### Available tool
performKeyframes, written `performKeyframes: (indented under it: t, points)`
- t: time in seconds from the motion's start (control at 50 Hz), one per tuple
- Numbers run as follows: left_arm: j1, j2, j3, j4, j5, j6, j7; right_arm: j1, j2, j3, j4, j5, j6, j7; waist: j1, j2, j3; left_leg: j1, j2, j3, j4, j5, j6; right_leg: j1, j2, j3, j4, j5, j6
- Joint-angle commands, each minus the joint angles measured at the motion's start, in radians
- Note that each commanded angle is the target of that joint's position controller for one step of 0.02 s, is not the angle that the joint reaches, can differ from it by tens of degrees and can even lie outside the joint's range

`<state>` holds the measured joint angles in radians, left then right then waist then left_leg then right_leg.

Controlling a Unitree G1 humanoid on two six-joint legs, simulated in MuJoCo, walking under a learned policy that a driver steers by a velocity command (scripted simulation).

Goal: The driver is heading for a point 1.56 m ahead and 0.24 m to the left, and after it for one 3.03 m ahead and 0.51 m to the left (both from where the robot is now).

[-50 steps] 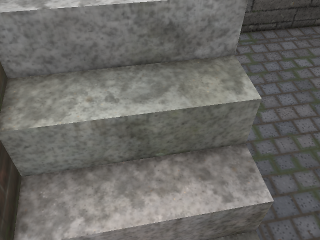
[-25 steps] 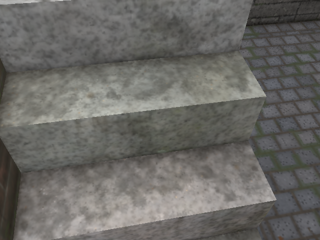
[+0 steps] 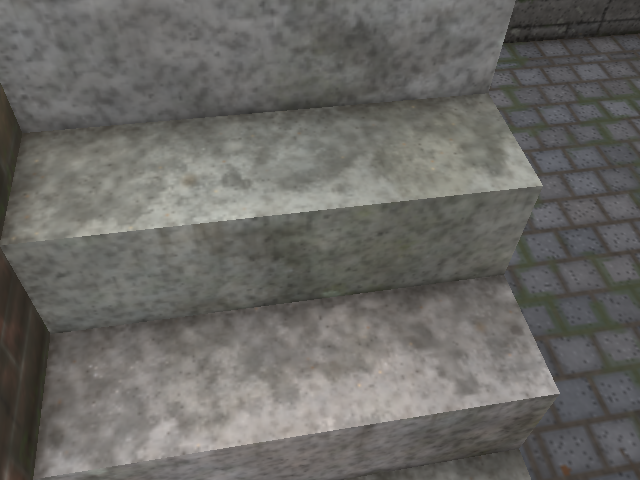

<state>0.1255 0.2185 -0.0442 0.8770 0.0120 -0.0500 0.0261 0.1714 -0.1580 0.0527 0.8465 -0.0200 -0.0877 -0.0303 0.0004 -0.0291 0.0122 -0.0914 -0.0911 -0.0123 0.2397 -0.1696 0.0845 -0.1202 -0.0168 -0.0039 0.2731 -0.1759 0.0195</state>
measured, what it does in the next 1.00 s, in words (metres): stands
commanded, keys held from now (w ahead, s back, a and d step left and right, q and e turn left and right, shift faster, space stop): w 1.00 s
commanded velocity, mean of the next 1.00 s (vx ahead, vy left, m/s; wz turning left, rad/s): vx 0.50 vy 0.00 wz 0.00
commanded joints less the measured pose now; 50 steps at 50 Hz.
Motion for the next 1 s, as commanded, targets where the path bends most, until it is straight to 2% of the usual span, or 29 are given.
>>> performKeyframes:
  t: [0.02,0.22,0.24,0.26,0.36,1.0]
  points:
    - [-0.018,0.084,0.018,-0.055,0.001,-0.011,0.002,-0.006,-0.083,-0.019,-0.058,0.001,-0.014,-0.001,0.001,0.036,-0.069,0.026,0.197,-0.144,-0.012,0.250,-0.043,0.017,-0.112,0.085,-0.004,0.189,-0.029]
    - [-0.015,0.083,0.018,-0.059,0.000,-0.010,0.003,-0.005,-0.081,-0.022,-0.062,0.000,-0.014,-0.001,0.002,0.038,-0.068,0.024,0.195,-0.148,-0.011,0.252,-0.042,0.015,-0.111,0.084,0.002,0.186,-0.027]
    - [-0.009,0.085,0.018,-0.059,-0.008,-0.009,0.006,-0.009,-0.077,-0.018,-0.068,-0.004,-0.014,0.000,-0.004,0.052,-0.070,0.032,0.192,-0.153,-0.024,0.278,-0.037,0.021,-0.112,0.088,0.001,0.206,-0.035]
    - [-0.007,0.087,0.018,-0.059,-0.008,-0.009,0.007,-0.009,-0.077,-0.018,-0.066,-0.005,-0.013,0.000,-0.001,0.050,-0.071,0.037,0.191,-0.152,-0.023,0.287,-0.037,0.024,-0.113,0.087,0.001,0.210,-0.036]
    - [-0.004,0.086,0.018,-0.063,-0.005,-0.007,0.008,-0.007,-0.080,-0.018,-0.065,-0.004,-0.012,0.000,-0.002,0.034,-0.068,0.039,0.191,-0.151,-0.025,0.272,-0.035,0.025,-0.113,0.086,0.000,0.204,-0.034]
    - [0.009,0.088,0.021,-0.079,-0.004,-0.006,0.009,-0.013,-0.078,-0.019,-0.066,-0.004,-0.013,0.002,0.000,0.036,-0.064,0.030,0.186,-0.159,-0.029,0.259,-0.033,0.027,-0.114,0.081,-0.001,0.195,-0.030]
